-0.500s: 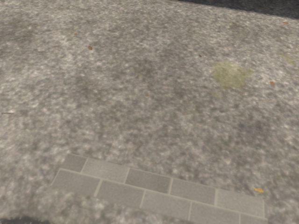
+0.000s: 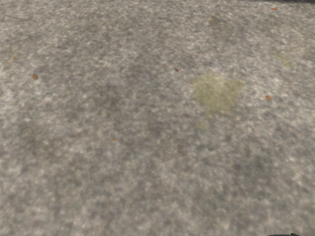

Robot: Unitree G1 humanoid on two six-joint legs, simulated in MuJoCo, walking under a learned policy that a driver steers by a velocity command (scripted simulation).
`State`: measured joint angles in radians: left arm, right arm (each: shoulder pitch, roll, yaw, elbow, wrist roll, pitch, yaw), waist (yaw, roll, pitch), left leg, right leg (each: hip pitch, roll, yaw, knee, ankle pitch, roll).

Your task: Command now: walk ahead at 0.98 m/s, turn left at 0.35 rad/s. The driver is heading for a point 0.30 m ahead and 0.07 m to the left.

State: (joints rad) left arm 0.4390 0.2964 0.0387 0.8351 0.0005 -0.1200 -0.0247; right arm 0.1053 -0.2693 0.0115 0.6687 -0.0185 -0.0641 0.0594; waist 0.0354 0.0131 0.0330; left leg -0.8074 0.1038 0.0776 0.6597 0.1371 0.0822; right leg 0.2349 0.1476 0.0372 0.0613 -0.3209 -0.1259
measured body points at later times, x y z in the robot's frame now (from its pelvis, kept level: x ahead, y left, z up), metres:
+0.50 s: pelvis +0.41 +0.03 +0.01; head +0.44 +0.04 +0.46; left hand +0.59 +0.28 -0.07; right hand +0.49 -0.24 -0.11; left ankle +0.30 +0.07 -0.72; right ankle +0.61 -0.05 -0.70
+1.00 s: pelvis +0.52 +0.06 +0.01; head +0.53 +0.07 +0.46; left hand +0.59 +0.32 -0.12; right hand +0.64 -0.18 -0.12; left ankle +0.50 +0.19 -0.72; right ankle +0.61 -0.04 -0.72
